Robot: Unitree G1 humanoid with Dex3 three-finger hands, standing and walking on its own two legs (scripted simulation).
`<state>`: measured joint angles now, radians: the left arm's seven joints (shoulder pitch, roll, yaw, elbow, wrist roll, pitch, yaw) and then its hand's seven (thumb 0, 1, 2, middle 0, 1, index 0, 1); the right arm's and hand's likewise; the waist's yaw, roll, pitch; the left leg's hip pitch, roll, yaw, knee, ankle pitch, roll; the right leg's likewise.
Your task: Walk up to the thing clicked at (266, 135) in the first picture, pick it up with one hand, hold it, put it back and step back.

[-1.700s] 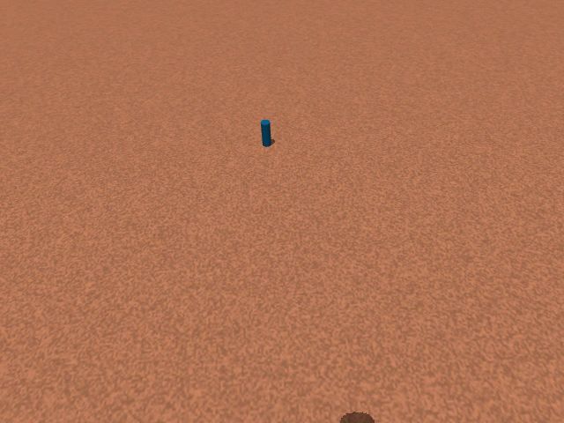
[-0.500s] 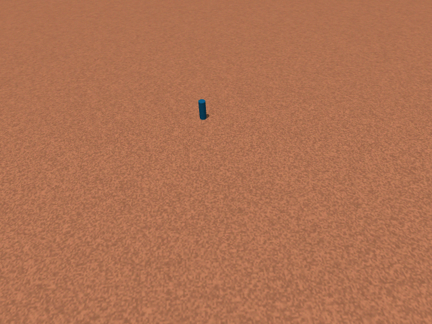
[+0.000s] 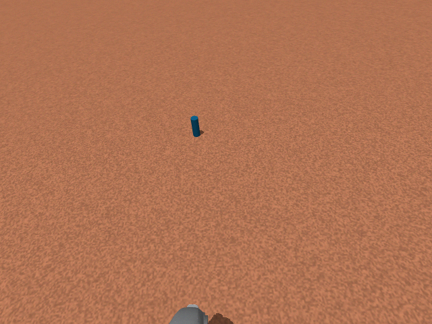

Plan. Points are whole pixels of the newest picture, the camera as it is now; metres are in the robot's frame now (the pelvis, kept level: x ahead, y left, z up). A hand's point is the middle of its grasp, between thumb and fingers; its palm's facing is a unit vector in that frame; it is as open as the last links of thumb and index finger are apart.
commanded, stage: walk up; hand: left
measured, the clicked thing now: (195, 126) +1.48 +0.26 -0.70
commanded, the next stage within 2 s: none
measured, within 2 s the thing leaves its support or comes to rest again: neither
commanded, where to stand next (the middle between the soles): +1.13 +0.05 m, yaw -1 degrees
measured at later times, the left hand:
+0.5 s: hand (121, 225) +0.38 +0.30 -0.13, palm faces -0.09 -0.92 -0.38, open 7.4 cm
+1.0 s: hand (143, 185) +0.52 +0.27 -0.14, palm faces +0.00 -0.92 -0.39, open 7.4 cm
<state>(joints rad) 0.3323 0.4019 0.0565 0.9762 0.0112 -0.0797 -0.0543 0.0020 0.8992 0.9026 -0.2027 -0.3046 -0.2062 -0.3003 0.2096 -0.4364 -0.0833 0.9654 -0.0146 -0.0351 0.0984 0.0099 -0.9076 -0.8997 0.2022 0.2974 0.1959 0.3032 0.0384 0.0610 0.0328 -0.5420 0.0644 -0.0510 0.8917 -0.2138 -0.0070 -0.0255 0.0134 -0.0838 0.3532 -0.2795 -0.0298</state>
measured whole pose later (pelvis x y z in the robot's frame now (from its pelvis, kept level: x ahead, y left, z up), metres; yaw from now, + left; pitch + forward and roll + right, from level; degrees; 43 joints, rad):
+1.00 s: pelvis +0.51 -0.01 -0.01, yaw +0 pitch -2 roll -2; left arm 0.38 0.41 0.05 0.88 0.01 -0.10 -0.04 0.00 0.90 0.90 -0.20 -0.30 -0.21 -0.30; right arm 0.22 -0.43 -0.07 0.88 -0.02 -0.03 0.09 0.01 -0.91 -0.90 0.20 0.30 0.20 0.30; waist 0.05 0.05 0.08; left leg -0.51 0.10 0.00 0.66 -0.15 0.00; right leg -0.08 -0.02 -0.12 0.45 -0.33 0.00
